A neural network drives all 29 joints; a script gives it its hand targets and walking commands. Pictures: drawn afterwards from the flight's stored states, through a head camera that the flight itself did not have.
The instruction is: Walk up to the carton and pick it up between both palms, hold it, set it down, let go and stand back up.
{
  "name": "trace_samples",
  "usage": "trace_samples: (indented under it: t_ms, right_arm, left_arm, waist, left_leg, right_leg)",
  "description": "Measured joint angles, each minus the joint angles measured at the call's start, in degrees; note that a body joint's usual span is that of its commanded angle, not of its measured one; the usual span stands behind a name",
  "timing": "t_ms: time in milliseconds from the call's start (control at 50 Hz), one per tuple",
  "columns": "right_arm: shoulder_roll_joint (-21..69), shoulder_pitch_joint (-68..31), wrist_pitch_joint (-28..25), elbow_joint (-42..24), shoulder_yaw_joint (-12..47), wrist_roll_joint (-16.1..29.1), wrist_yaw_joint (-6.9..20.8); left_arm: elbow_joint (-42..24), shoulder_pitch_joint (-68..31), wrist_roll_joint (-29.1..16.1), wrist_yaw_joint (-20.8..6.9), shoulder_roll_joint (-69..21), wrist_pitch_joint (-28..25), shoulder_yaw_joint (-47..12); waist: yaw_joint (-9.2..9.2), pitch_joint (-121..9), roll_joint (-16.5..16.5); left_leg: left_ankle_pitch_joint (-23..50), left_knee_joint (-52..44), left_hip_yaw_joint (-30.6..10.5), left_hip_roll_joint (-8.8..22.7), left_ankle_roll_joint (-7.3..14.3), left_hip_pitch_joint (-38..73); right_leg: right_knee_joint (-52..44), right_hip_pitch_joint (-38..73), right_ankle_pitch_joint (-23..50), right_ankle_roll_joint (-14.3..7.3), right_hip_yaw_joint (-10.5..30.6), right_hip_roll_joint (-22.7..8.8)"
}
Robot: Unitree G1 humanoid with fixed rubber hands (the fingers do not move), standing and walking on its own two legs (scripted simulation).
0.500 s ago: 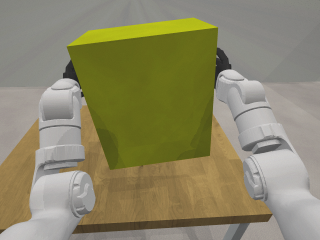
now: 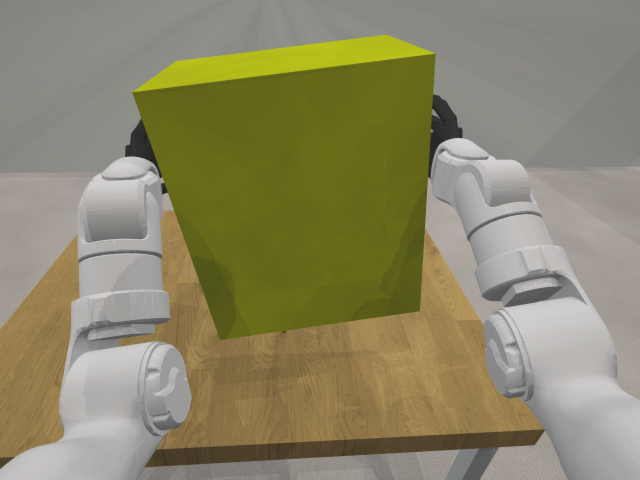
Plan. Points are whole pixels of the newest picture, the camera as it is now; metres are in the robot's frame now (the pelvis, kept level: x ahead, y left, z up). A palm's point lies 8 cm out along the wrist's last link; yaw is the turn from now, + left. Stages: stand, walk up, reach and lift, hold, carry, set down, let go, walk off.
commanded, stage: hold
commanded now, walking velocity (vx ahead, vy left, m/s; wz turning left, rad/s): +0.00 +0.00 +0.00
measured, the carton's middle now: (301, 190) +0.38 +0.01 +0.27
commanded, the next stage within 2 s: none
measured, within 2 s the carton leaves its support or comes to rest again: neither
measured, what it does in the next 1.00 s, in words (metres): stands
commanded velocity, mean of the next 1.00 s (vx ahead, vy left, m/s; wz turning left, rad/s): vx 0.00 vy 0.00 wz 0.00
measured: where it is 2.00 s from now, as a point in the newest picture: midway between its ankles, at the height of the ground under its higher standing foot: outside the picture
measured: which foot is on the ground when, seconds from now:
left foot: down 0.00-1.00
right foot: down 0.00-1.00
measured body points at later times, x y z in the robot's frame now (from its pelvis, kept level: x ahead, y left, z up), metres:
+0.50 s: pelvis +0.00 +0.00 +0.00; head -0.09 +0.02 +0.44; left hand +0.38 +0.19 +0.29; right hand +0.39 -0.16 +0.32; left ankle +0.01 +0.13 -0.75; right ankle +0.01 -0.13 -0.75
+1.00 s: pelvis +0.00 +0.00 +0.00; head -0.09 +0.02 +0.44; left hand +0.38 +0.19 +0.29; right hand +0.39 -0.16 +0.32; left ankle +0.02 +0.13 -0.75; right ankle +0.01 -0.13 -0.75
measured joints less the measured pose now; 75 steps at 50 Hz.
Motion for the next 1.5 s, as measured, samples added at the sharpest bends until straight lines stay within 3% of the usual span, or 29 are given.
trace_samples:
  t_ms: [1500]
  right_arm:
    - [-0.7,-0.9,0.4,2.0,1.5,0.7,0.0]
  left_arm:
    - [1.9,-0.7,-0.3,0.4,0.2,-0.4,-0.1]
  waist:
    - [0.2,-1.3,0.5]
  left_leg:
    - [-0.2,0.0,-0.6,-0.1,0.0,-0.2]
  right_leg:
    - [-0.4,0.0,-0.1,0.0,1.5,0.6]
